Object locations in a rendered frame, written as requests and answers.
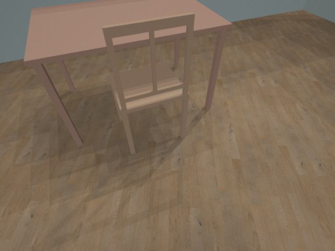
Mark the table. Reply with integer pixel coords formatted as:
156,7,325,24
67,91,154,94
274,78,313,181
24,0,232,147

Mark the chair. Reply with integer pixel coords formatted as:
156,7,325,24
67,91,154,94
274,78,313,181
102,12,195,154

